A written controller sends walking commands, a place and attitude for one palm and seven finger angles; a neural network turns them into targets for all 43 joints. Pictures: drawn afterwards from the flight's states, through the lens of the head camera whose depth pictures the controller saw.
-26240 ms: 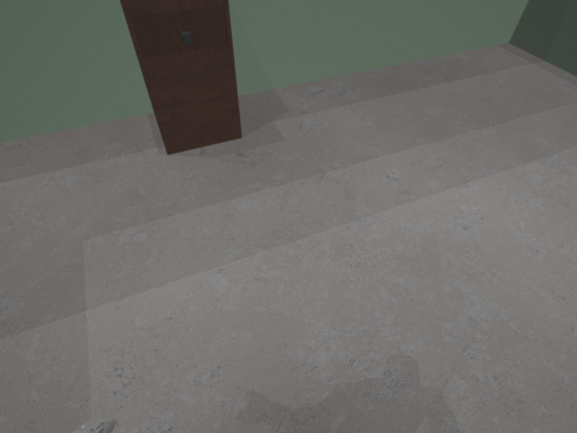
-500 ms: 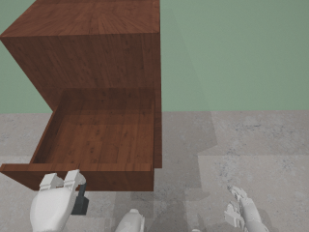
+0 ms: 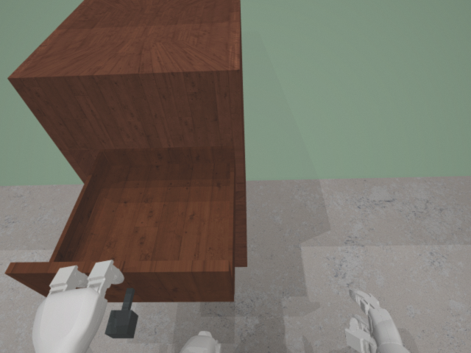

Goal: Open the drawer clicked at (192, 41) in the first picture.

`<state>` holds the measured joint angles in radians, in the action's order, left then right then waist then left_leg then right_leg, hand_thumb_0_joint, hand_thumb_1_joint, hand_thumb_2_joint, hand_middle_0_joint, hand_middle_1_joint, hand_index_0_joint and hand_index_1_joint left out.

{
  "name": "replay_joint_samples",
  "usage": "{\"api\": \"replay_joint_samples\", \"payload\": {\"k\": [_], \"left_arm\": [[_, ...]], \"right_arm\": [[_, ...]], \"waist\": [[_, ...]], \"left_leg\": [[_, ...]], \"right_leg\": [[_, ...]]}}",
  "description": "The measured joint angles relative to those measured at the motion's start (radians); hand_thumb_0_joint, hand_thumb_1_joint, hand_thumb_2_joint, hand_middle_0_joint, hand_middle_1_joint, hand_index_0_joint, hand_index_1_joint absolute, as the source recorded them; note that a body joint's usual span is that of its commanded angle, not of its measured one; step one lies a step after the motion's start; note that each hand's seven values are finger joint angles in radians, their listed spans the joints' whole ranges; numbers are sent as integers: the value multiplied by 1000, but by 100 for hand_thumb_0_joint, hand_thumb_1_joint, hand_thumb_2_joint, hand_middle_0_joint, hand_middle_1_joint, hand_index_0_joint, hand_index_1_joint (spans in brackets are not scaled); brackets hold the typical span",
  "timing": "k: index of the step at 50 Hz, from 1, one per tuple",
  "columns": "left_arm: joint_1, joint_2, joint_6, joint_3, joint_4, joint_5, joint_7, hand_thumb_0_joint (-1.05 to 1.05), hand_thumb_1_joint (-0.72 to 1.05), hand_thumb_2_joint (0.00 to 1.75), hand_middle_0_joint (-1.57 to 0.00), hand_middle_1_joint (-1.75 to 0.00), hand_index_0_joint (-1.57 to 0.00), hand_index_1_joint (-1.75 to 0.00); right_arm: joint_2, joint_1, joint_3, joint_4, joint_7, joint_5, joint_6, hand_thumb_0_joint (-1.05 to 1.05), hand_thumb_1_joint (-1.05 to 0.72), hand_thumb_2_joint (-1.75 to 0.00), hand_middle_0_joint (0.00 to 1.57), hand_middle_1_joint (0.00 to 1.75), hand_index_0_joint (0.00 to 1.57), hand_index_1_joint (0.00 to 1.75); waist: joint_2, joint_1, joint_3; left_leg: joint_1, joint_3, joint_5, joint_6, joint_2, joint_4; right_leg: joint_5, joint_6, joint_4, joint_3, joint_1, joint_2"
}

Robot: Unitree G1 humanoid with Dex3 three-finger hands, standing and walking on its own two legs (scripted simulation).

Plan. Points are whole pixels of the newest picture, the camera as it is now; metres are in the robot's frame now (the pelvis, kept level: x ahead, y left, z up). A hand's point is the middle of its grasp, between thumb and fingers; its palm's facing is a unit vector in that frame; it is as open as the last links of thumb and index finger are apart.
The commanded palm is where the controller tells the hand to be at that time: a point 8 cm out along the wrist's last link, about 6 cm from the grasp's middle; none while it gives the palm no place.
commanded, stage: lift the hand off the handle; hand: left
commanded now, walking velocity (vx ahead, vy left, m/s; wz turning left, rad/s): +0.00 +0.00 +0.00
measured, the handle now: (125, 312) +0.20 +0.23 -0.08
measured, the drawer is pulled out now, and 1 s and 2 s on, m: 0.30 0.30 0.30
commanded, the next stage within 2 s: draw the hand back to the body in 0.98 s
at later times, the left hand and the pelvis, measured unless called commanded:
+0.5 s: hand (86, 312) +0.17 +0.24 +0.04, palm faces +0.01 -0.10 -0.99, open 13.8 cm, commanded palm +0.15 +0.23 +0.10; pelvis +0.00 +0.00 +0.02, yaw +0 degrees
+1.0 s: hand (69, 307) +0.17 +0.25 +0.07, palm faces +0.04 -0.11 -0.99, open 13.8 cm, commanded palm +0.14 +0.24 +0.13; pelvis +0.01 +0.00 +0.02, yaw +0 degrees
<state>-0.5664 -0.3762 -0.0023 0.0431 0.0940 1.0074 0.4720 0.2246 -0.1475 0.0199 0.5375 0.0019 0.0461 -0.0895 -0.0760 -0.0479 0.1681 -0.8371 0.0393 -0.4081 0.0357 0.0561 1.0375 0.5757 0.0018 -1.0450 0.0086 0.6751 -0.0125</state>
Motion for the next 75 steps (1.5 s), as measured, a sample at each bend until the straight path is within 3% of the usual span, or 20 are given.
{"api": "replay_joint_samples", "payload": {"k": [21,40,53,61,66,75], "left_arm": [[0,-3,-14,1,72,-22,-70,-1,-49,30,-31,-120,-32,-120],[-85,-39,31,-49,180,-55,-114,-1,-49,30,-32,-120,-32,-120],[-58,-36,-13,-43,185,-69,-154,-1,-49,30,-31,-120,-32,-120],[-74,-62,27,-59,221,-64,-153,0,-49,30,-32,-120,-33,-120],[-86,-69,9,-94,249,-88,-150,0,-49,30,-32,-120,-32,-120],[-99,-88,-3,-95,288,-114,-211,-1,-49,30,-32,-120,-32,-120]], "right_arm": [[-7,-8,-9,-13,-6,-17,-2,1,-91,-90,20,30,20,30],[7,-17,6,-17,-13,-17,7,1,-91,-90,20,30,20,30],[-8,-15,-11,-23,-13,-32,5,1,-91,-90,20,30,20,30],[-4,-21,-9,-23,-10,-24,11,1,-91,-90,20,30,20,30],[0,-17,-1,-15,-14,-32,7,1,-91,-90,20,30,20,30],[9,-21,-8,-22,-1,-39,15,1,-91,-90,20,30,20,30]], "waist": [[-8,-10,-13],[-13,-24,-24],[-15,-22,-28],[-14,-25,-39],[-23,-24,-37],[-26,-30,-42]], "left_leg": [[99,-8,27,-1,-2,-81],[155,-10,37,-3,-4,-123],[188,-16,48,-6,-6,-154],[195,-12,49,-6,-3,-159],[205,-13,49,-8,-4,-165],[252,-16,65,-12,-10,-207]], "right_leg": [[-30,0,79,-5,-94,4],[-46,3,132,-5,-153,6],[-62,7,165,-10,-184,8],[-68,7,180,-6,-197,5],[-71,9,191,-7,-209,6],[-88,14,236,-7,-257,12]]}}
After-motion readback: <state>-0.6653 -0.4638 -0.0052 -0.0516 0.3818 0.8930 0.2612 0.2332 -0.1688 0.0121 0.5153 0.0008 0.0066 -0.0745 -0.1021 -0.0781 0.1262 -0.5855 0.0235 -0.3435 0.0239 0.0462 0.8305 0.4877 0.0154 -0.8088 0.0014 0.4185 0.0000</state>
